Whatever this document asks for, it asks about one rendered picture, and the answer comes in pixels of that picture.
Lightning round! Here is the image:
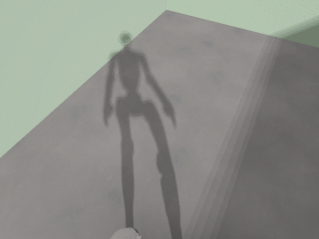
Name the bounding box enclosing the left robot thigh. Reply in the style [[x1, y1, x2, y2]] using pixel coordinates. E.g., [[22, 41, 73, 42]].
[[110, 228, 142, 239]]

